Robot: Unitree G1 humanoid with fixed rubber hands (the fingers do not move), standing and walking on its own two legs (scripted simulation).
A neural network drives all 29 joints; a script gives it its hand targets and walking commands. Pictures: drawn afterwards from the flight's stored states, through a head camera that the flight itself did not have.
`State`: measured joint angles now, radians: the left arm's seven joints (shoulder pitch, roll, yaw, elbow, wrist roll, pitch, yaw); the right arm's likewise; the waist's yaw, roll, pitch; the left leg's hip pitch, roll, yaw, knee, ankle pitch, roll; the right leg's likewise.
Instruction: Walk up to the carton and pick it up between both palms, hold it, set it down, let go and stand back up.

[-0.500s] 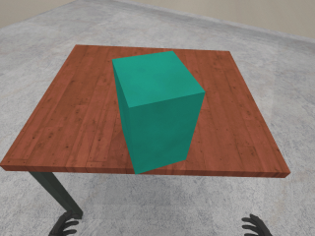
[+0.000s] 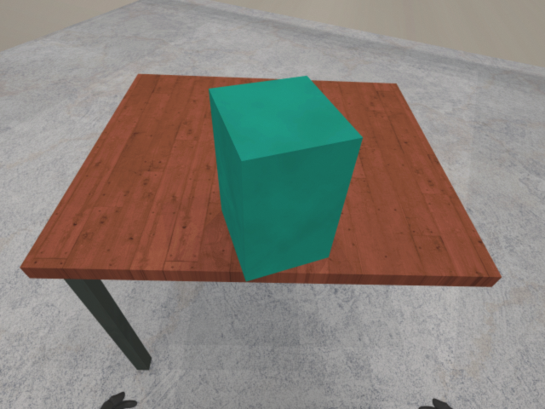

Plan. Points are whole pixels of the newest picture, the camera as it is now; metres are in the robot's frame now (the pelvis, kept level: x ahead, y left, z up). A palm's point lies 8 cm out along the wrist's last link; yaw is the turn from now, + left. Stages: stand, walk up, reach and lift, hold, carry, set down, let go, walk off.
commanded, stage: stand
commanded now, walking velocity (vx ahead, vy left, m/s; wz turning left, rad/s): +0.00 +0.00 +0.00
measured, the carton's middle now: (275, 182) +0.46 +0.00 +0.07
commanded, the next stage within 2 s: none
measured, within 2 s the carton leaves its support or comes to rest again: neither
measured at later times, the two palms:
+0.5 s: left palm out of the picture +0.07 +0.25 -0.11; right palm out of the picture +0.06 -0.27 -0.10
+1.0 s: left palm out of the picture +0.10 +0.24 -0.11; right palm out of the picture +0.08 -0.28 -0.10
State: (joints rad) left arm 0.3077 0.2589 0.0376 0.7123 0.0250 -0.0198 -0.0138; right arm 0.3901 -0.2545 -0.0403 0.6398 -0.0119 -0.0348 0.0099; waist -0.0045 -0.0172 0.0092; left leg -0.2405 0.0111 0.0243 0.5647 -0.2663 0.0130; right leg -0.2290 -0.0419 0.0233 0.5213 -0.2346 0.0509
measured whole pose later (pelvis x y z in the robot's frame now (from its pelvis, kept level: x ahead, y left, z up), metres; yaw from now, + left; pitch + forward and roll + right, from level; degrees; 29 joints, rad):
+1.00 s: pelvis +0.01 -0.02 +0.00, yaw +0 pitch -2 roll +0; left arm 0.32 0.27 0.01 0.71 0.01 -0.01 0.00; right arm 0.38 -0.26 -0.02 0.68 -0.01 -0.01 0.00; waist -0.01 -0.01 0.01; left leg -0.25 0.04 0.00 0.57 -0.28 -0.02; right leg -0.24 -0.02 0.00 0.55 -0.27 0.02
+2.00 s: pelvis +0.02 -0.02 +0.00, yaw +0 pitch -2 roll +0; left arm 0.30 0.27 0.00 0.73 0.01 -0.01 0.00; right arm 0.34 -0.27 -0.01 0.69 -0.01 -0.01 0.00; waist 0.00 0.00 0.03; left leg -0.24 0.03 0.02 0.56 -0.28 -0.02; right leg -0.24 -0.02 0.02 0.55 -0.27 0.02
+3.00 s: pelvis +0.02 -0.02 +0.00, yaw +0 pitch -2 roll +0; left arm 0.30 0.27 0.00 0.73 0.01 0.00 0.00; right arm 0.33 -0.27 -0.01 0.72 -0.01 -0.01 0.00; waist -0.01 0.00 0.03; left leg -0.22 0.04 0.01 0.53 -0.28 -0.02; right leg -0.22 -0.02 0.01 0.53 -0.27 0.02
